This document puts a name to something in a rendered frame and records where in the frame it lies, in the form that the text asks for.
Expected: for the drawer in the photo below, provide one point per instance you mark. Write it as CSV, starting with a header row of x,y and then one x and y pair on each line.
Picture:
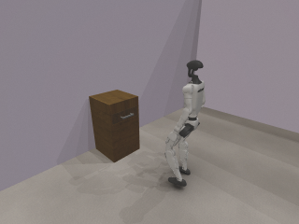
x,y
116,117

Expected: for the robot left forearm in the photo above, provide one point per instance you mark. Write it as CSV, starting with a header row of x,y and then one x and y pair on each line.
x,y
183,118

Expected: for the handle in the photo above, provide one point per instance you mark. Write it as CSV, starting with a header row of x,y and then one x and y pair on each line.
x,y
131,114

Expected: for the cabinet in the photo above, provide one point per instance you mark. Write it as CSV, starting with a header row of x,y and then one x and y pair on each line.
x,y
118,140

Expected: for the robot left upper arm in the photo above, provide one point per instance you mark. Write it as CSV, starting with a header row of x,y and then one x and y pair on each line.
x,y
187,92

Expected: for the robot right upper arm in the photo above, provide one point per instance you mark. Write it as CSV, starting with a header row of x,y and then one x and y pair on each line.
x,y
204,95

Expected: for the robot right shin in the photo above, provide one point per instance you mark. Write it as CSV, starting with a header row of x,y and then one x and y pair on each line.
x,y
183,154

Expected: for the robot left hand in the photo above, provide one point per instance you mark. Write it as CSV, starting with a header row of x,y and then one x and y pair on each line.
x,y
173,137

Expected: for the right robot foot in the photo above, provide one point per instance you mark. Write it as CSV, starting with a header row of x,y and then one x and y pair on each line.
x,y
186,172

